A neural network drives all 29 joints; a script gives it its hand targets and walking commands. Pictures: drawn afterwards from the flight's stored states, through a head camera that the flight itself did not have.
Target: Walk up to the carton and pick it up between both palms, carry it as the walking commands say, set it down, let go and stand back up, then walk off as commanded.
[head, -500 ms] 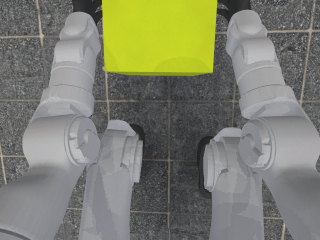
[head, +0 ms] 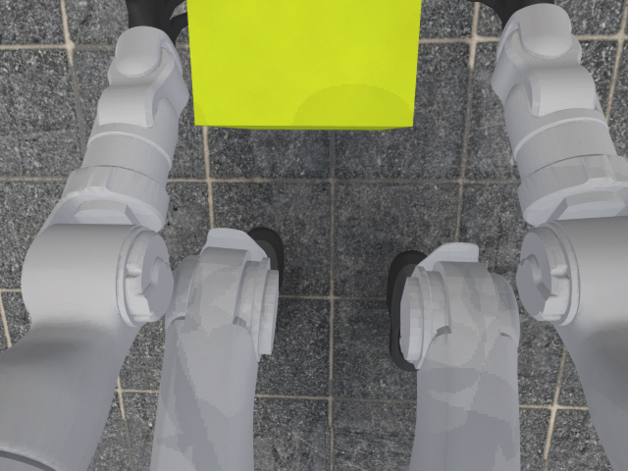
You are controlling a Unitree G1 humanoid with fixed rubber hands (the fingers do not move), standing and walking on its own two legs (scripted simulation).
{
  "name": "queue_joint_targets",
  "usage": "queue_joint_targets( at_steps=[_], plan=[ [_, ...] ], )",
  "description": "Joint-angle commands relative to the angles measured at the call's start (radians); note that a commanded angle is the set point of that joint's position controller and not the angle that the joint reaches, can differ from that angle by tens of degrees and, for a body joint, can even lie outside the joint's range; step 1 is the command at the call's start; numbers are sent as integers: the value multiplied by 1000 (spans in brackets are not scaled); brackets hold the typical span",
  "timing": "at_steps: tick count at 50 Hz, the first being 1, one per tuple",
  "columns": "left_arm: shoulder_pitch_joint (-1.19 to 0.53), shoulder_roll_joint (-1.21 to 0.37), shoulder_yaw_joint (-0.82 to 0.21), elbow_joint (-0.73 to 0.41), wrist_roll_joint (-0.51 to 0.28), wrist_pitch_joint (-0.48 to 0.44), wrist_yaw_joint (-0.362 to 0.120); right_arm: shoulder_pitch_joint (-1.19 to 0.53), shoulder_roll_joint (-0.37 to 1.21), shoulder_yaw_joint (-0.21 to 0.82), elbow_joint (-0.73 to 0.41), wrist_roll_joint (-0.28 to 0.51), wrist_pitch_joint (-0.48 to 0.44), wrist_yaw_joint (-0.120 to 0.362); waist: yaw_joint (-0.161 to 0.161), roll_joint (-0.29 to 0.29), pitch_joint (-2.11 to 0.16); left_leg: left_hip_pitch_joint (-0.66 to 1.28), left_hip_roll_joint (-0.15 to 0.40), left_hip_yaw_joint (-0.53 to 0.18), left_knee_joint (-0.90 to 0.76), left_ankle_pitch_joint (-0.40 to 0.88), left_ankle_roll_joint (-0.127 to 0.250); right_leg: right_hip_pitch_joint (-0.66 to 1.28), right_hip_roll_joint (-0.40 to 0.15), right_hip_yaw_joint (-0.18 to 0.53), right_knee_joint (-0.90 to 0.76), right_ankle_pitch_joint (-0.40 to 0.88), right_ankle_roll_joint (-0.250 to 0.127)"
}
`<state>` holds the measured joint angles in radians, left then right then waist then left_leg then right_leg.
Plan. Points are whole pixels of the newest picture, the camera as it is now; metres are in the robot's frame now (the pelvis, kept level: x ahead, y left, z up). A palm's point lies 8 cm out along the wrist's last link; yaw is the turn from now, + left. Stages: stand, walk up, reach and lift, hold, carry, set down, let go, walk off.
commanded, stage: set down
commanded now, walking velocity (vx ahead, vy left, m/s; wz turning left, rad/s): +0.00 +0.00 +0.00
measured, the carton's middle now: (311, 26) +0.53 +0.05 -0.25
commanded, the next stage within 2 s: let go in 1.46 s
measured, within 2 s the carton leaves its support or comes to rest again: neither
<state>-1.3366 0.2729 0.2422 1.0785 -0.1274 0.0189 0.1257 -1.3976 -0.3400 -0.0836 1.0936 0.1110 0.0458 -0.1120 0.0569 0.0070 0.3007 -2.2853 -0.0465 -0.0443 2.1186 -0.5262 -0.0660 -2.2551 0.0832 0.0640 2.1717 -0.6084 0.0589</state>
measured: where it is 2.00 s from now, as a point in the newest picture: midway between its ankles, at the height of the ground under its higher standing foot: (332, 317)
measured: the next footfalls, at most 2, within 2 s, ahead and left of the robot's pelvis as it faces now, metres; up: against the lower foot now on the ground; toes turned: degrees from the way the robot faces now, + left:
none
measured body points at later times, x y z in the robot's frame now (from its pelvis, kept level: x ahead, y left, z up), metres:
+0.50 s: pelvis +0.01 +0.00 +0.05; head +0.35 +0.00 +0.34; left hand +0.53 +0.21 -0.09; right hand +0.57 -0.15 -0.09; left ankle +0.12 +0.13 -0.35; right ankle +0.10 -0.13 -0.35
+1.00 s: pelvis +0.03 +0.00 +0.17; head +0.34 +0.00 +0.49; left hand +0.53 +0.22 +0.05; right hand +0.57 -0.16 +0.05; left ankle +0.12 +0.13 -0.35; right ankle +0.10 -0.13 -0.35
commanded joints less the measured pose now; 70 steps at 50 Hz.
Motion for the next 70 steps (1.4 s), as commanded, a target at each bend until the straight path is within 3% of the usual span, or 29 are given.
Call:
queue_joint_targets(
  at_steps=[1, 8, 15, 23, 32, 47, 65, 70],
  plan=[
    [-216, 99, -40, -99, -47, -29, 6, -281, -76, 47, -87, 64, -26, 6, 34, -81, -1170, 615, 8, 111, -116, 365, 8, 519, -23, -92, -177, 325, -23],
    [-222, 157, -24, -117, -52, -26, 7, -301, -117, 62, -74, 89, -18, 11, 50, -77, -1211, 662, 16, 113, -118, 334, 10, 531, -32, -95, -179, 284, -26],
    [-159, 127, -24, -273, -51, 19, 20, -242, -124, 23, -241, 57, 19, -12, 24, -54, -1454, 824, -5, 136, -160, 379, 5, 664, -11, -128, -235, 324, -24],
    [-70, 71, 26, -292, 8, 53, 12, -142, -74, -48, -237, -17, 51, 3, 23, -58, -1322, 740, -14, 139, -283, 342, 14, 609, 7, -126, -350, 299, -24],
    [-35, 48, 58, -308, 48, 73, 2, -114, -46, -76, -239, -52, 71, 18, 34, -78, -1322, 764, -26, 140, -434, 294, 19, 656, 17, -120, -490, 255, -28],
    [92, 17, 91, -458, 90, 108, -25, -4, -22, -121, -377, -103, 101, 39, 30, -79, -1456, 1006, -43, 141, -675, 454, 13, 918, 34, -122, -735, 419, -20],
    [184, -56, 138, -440, 177, 87, -70, 105, 30, -197, -339, -189, 80, 93, 31, -67, -1314, 1279, -31, 119, -1059, 533, 10, 1143, 19, -94, -1131, 491, -16],
    [205, -98, 160, -390, 219, 70, -81, 124, 51, -221, -287, -232, 60, 110, 25, -66, -1183, 1278, -20, 112, -1135, 508, 0, 1141, 9, -91, -1205, 476, -19]
  ],
)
